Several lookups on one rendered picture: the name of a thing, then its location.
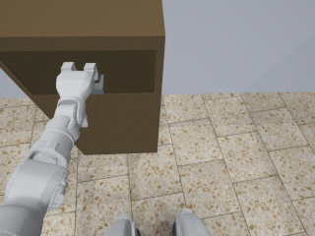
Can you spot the robot shin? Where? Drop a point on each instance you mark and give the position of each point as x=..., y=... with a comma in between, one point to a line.
x=123, y=217
x=186, y=210

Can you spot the robot left forearm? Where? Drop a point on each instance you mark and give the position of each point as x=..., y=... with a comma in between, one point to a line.
x=58, y=139

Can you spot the robot right shin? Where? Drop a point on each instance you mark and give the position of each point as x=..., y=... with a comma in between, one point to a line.
x=186, y=210

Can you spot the left robot hand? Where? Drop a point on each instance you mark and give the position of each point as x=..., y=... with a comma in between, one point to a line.
x=80, y=84

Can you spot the drawer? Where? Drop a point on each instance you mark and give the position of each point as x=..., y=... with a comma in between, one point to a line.
x=125, y=71

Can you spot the robot left shin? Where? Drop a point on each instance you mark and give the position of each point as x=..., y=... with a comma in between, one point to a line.
x=123, y=217

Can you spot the handle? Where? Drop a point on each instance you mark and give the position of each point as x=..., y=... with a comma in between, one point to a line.
x=99, y=88

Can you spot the robot left upper arm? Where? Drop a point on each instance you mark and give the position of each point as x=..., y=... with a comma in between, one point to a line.
x=38, y=187

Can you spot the cabinet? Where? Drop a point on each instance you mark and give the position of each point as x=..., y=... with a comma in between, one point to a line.
x=118, y=123

